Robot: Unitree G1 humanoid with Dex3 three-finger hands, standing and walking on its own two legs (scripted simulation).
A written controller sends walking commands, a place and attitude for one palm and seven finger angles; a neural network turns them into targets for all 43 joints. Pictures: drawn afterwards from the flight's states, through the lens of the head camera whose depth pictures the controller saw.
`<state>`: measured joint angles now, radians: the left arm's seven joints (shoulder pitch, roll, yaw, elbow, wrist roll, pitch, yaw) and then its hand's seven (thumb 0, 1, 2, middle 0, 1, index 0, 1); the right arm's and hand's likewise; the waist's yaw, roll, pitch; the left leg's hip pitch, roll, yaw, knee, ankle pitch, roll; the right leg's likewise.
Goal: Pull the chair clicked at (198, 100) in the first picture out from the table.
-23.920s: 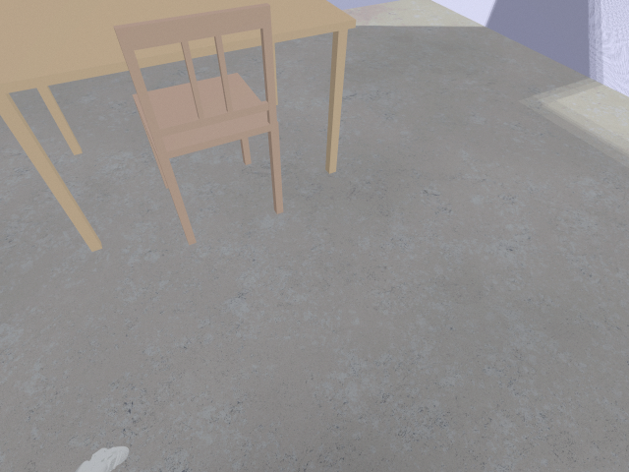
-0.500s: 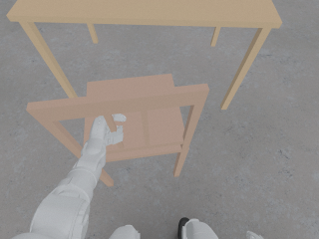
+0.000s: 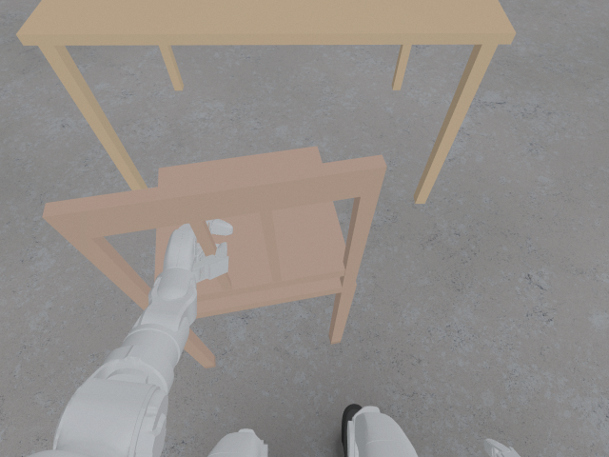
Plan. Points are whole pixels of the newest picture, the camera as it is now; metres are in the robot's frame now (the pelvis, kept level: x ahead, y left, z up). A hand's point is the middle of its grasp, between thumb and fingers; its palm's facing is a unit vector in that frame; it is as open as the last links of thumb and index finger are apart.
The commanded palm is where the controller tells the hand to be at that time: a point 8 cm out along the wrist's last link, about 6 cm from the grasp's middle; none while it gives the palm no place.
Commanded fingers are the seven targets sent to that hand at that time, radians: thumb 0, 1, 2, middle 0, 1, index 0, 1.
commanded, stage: step backward, pulling the chair out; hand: left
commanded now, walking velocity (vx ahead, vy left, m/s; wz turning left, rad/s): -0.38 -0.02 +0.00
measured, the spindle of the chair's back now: (213, 257) +0.41 +0.15 -0.08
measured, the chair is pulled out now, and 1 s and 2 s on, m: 0.46 0.58 0.59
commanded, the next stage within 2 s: stop walking, hand still on the chair in 0.64 s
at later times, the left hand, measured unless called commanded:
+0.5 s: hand (214, 286) +0.34 +0.13 -0.03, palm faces -0.01 -0.98 -0.18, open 5.0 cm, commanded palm +0.33 +0.18 -0.03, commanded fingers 0.00 0.90 0.90 -0.50 -1.45 -0.50 -1.45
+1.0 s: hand (208, 342) +0.26 +0.13 -0.03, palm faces -0.01 -0.98 -0.19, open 5.0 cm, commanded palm +0.25 +0.18 -0.02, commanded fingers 0.00 0.90 0.90 -0.50 -1.45 -0.50 -1.45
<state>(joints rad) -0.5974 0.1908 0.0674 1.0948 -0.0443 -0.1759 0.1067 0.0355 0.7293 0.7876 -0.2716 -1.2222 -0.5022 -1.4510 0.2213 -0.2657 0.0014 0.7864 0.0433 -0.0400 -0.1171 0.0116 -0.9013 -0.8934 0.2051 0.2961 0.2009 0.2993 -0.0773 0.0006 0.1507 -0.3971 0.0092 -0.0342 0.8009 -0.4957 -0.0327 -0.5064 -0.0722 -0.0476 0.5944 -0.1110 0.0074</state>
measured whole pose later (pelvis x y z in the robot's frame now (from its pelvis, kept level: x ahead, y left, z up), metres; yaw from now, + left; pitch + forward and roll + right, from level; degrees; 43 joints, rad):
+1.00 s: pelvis -0.07 +0.01 +0.01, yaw -3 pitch -2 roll +1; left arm -0.33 0.16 0.02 0.90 -0.03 -0.12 0.10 0.02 0.73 0.80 -0.23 -1.21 -0.50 -1.45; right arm 0.29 -0.25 0.01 0.73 0.04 -0.02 -0.12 0.01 -0.90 -0.89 0.20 0.30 0.20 0.30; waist -0.04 0.00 0.09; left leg -0.25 0.03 0.00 0.55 -0.27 -0.03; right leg -0.36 -0.05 0.00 0.52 -0.16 0.03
